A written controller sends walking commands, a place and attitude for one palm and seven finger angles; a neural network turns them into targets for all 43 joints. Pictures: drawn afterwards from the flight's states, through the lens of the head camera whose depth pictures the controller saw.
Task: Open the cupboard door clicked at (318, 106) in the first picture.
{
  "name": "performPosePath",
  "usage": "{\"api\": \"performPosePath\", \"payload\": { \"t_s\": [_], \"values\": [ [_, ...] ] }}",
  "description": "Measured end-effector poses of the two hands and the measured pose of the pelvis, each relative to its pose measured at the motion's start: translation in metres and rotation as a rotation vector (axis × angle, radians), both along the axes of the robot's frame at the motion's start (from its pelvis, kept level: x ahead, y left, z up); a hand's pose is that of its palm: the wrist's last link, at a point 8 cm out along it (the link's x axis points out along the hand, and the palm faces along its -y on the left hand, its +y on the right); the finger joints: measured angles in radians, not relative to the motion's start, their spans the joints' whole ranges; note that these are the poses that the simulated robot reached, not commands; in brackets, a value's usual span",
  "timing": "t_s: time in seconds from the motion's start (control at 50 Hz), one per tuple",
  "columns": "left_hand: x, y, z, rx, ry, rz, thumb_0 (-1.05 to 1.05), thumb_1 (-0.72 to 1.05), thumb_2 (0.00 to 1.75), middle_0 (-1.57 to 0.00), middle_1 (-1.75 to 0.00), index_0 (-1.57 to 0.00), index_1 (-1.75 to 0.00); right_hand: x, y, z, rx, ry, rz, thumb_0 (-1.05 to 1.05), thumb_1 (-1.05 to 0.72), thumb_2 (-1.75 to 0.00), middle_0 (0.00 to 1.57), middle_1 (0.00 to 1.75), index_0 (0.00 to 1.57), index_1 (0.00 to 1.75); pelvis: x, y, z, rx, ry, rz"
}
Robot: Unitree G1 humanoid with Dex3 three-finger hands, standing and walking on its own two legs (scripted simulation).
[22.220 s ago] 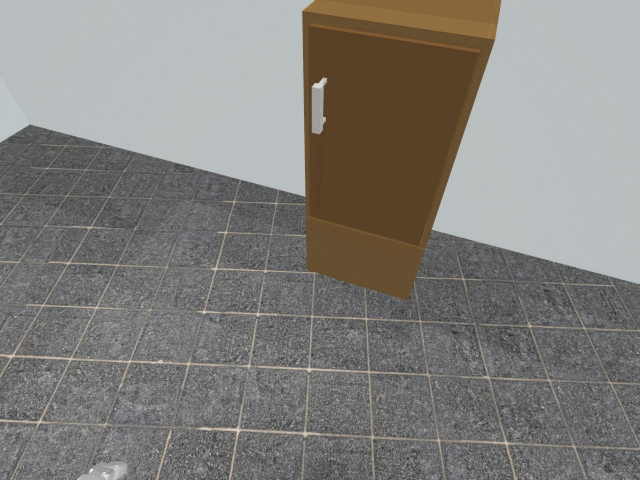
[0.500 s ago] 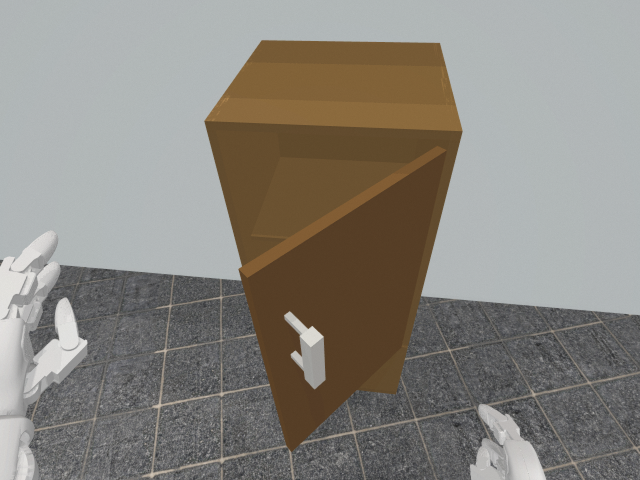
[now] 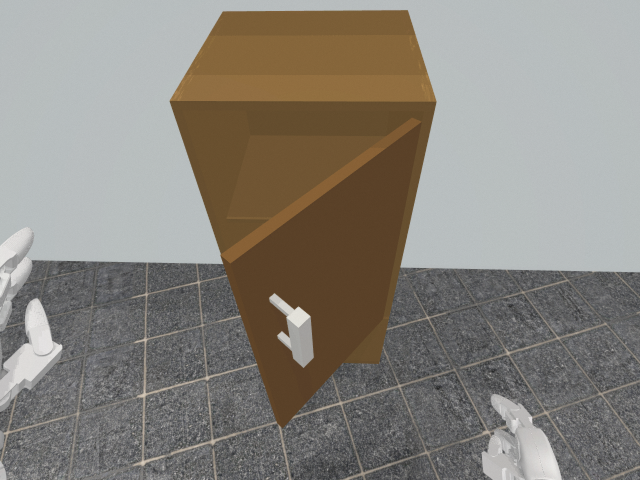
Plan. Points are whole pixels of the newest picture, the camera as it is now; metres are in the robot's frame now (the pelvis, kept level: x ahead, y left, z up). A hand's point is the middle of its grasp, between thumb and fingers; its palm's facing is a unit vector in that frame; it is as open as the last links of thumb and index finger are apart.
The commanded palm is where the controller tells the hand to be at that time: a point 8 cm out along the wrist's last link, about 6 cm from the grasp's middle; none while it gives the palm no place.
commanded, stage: step back with the hand held close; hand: left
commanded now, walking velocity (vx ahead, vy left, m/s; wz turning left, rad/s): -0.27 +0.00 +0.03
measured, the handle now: (290, 330) +0.32 +0.07 -0.02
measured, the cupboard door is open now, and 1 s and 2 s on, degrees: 49 49 49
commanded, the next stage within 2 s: stop stepping back and stand still in 1.30 s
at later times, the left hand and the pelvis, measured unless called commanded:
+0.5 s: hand out of the picture +0.14 +0.28 +0.16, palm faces +0.47 -0.76 -0.45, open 7.4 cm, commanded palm +0.07 +0.32 +0.17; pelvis -0.07 +0.02 -0.03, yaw +0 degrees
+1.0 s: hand out of the picture +0.06 +0.28 +0.17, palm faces +0.47 -0.71 -0.53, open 7.4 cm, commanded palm -0.01 +0.32 +0.17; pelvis -0.13 +0.01 -0.02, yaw +5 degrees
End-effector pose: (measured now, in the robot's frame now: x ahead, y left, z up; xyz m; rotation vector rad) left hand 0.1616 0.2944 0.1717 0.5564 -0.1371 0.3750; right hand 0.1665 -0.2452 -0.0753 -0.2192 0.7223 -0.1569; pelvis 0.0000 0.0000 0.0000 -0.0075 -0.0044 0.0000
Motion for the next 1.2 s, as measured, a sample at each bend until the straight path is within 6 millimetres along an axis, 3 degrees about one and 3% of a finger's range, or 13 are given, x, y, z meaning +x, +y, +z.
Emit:
{"api": "performPosePath", "payload": {
  "t_s": [0.24, 0.42, 0.6, 0.76, 0.88, 0.98, 1.06, 1.12, 1.2],
  "values": [
    [-0.029, 0.017, 0.003, 0.062, -0.064, -0.02, 0.02, 0.89, 0.9, -0.21, -0.3, -0.22, -0.3, -0.043, 0.012, 0.0, -0.028, 0.011, -0.037, 0.01, -0.91, -0.9, 0.2, 0.3, 0.2, 0.3, -0.031, 0.014, -0.01, 0.014, -0.007, -0.01],
    [-0.058, 0.018, 0.0, 0.059, -0.16, 0.003, 0.02, 0.89, 0.9, -0.21, -0.3, -0.22, -0.3, -0.067, 0.024, -0.013, -0.017, -0.016, -0.001, 0.01, -0.91, -0.9, 0.2, 0.3, 0.21, 0.3, -0.056, 0.016, -0.024, 0.012, -0.027, -0.005],
    [-0.076, 0.018, 0.004, 0.093, -0.206, -0.023, 0.02, 0.89, 0.9, -0.21, -0.3, -0.22, -0.3, -0.097, 0.022, -0.018, -0.031, 0.01, 0.0, 0.01, -0.91, -0.9, 0.2, 0.3, 0.21, 0.3, -0.075, 0.016, -0.028, 0.008, -0.023, 0.025],
    [-0.098, 0.014, 0.004, 0.129, -0.215, 0.002, 0.02, 0.89, 0.9, -0.21, -0.3, -0.22, -0.3, -0.104, 0.014, -0.03, -0.025, 0.021, 0.019, 0.01, -0.91, -0.9, 0.2, 0.3, 0.21, 0.3, -0.09, 0.007, -0.034, 0.012, -0.027, 0.036],
    [-0.113, 0.008, 0.003, 0.091, -0.207, -0.051, 0.02, 0.89, 0.9, -0.21, -0.3, -0.22, -0.3, -0.114, 0.013, -0.021, -0.041, 0.044, 0.034, 0.01, -0.91, -0.9, 0.2, 0.3, 0.21, 0.3, -0.112, 0.009, -0.029, 0.017, -0.001, 0.064],
    [-0.139, 0.016, 0.013, 0.164, -0.19, -0.032, 0.02, 0.89, 0.9, -0.21, -0.3, -0.22, -0.3, -0.123, 0.017, -0.017, -0.054, 0.015, 0.037, 0.01, -0.91, -0.9, 0.2, 0.3, 0.21, 0.3, -0.124, 0.007, -0.027, -0.04, 0.001, 0.1],
    [-0.161, 0.022, 0.015, 0.116, -0.184, 0.059, 0.02, 0.89, 0.9, -0.21, -0.3, -0.22, -0.3, -0.129, 0.025, -0.014, -0.02, 0.006, 0.065, 0.01, -0.91, -0.9, 0.2, 0.3, 0.21, 0.3, -0.131, 0.0, -0.019, -0.042, 0.033, 0.058],
    [-0.167, 0.012, 0.006, 0.043, -0.171, 0.083, 0.02, 0.89, 0.9, -0.21, -0.3, -0.21, -0.3, -0.133, 0.029, -0.015, 0.01, -0.01, 0.102, 0.01, -0.91, -0.9, 0.2, 0.3, 0.21, 0.3, -0.144, -0.008, -0.017, -0.029, 0.059, 0.019],
    [-0.16, -0.019, -0.002, -0.013, -0.161, -0.005, 0.02, 0.89, 0.9, -0.2, -0.3, -0.21, -0.3, -0.145, 0.023, -0.02, 0.039, -0.009, 0.105, 0.01, -0.91, -0.9, 0.2, 0.3, 0.21, 0.3, -0.171, -0.02, -0.016, -0.032, 0.059, -0.019]
  ]
}}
